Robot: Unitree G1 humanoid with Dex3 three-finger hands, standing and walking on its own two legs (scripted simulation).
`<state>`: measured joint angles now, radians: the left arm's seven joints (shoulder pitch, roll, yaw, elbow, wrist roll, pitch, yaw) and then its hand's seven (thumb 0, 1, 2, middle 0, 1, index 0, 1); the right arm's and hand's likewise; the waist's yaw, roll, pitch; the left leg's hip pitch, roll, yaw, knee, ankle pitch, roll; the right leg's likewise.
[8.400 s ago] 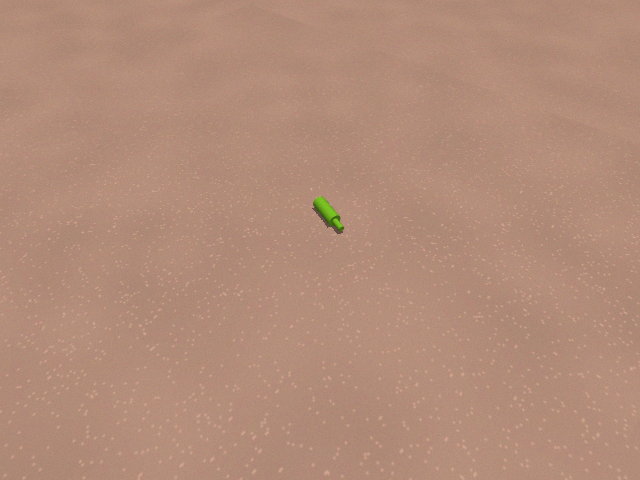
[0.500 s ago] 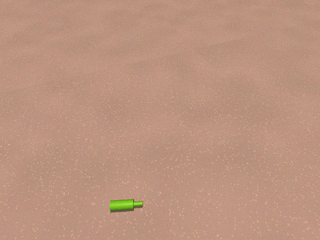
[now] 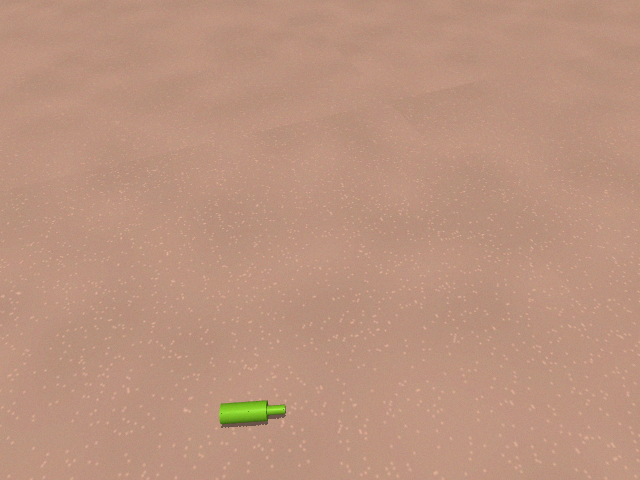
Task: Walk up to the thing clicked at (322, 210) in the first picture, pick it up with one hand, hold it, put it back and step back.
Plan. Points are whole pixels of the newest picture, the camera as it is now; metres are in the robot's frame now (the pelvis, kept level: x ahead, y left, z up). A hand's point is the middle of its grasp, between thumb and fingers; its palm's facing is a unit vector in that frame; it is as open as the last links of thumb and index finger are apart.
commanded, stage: stand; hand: left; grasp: from above
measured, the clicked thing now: (253, 411) +0.44 +0.23 -0.75
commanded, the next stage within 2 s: rise first in 0.20 s
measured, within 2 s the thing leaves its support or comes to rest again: neither
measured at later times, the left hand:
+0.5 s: hand out of the picture +0.14 +0.25 -0.17, palm faces +0.02 -0.95 -0.32, open 8.5 cm
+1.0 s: hand out of the picture +0.14 +0.26 -0.22, palm faces -0.12 -0.90 -0.43, open 14.0 cm
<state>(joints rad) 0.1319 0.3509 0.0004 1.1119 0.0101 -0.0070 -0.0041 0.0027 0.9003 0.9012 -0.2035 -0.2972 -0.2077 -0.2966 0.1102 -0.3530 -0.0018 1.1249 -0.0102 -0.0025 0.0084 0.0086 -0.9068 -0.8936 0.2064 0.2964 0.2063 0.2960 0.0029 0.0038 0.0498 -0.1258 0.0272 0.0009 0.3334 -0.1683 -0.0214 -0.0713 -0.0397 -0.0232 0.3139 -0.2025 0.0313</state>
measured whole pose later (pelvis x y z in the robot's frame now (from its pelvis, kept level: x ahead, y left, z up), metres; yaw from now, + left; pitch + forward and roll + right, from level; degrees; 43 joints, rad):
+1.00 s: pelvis +0.00 +0.00 -0.08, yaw -1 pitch +16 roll -2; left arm 0.16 0.33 0.17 0.61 0.21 0.17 -0.02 0.00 -0.51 1.00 -0.07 -1.07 -0.06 -1.08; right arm 0.19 -0.24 -0.05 0.62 0.00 -0.11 -0.03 0.01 -0.87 -0.88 0.21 0.30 0.21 0.30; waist -0.02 0.00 -0.09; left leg -0.85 0.05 -0.02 1.05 -0.48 -0.02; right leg -0.79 -0.02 -0.01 1.02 -0.52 0.03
